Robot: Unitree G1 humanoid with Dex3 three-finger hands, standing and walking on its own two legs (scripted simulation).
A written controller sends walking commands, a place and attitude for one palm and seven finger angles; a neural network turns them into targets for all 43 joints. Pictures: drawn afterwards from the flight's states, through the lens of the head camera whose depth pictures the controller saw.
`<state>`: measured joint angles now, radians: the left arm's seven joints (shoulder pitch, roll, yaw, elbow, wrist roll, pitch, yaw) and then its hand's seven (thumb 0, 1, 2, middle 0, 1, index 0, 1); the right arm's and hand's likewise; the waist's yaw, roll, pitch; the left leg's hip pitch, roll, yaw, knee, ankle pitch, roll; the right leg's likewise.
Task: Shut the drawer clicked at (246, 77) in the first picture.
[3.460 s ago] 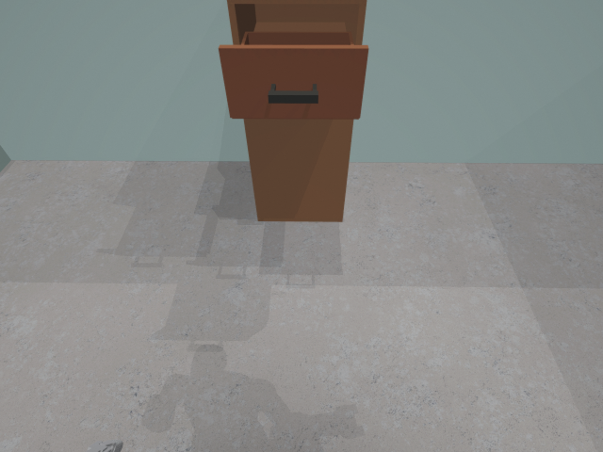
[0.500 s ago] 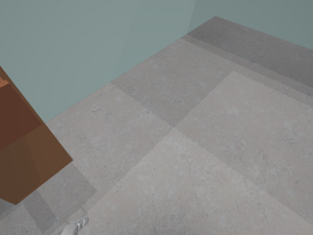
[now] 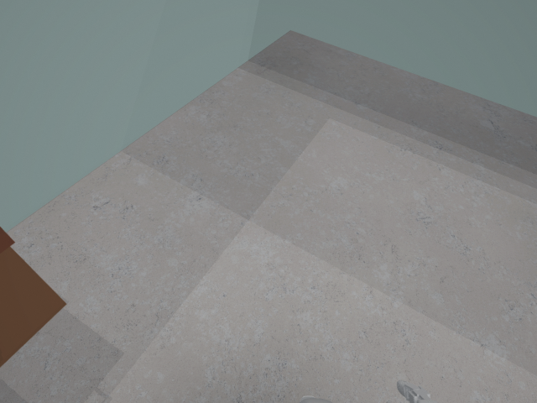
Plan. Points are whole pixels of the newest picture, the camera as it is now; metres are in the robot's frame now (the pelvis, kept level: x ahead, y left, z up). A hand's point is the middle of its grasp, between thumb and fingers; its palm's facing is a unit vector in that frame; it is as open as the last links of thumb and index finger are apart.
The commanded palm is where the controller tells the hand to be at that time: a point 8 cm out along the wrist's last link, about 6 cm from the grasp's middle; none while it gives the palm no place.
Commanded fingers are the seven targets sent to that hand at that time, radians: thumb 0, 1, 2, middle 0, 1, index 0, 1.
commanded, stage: walk to a spot facing it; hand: left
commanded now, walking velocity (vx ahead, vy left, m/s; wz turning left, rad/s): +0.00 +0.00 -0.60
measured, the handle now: out of the picture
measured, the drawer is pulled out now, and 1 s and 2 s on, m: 0.30 0.30 0.30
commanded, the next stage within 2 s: turn to face it in 1.36 s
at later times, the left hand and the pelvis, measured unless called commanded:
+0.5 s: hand out of the picture +0.13 +0.13 -0.15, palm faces -0.27 -0.92 -0.28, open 7.4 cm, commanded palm none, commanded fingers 0.00 0.90 0.90 -0.20 -0.30 -0.20 -0.30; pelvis -0.03 -0.03 +0.00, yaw -17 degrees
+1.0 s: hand (171, 395) +0.15 +0.17 -0.17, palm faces -0.48 -0.86 -0.16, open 7.4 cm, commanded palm none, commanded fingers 0.00 0.90 0.90 -0.20 -0.30 -0.20 -0.30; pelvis +0.04 +0.00 +0.01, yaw -35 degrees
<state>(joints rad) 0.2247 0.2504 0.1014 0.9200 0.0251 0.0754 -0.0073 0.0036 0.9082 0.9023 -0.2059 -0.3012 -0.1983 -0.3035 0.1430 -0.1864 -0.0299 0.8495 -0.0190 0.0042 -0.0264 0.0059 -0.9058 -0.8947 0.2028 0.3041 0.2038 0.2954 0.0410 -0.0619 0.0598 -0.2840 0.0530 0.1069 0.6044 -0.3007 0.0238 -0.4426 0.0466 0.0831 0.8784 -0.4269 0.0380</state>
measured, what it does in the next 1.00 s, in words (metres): steps on the spot, turning right: right foot, then left foot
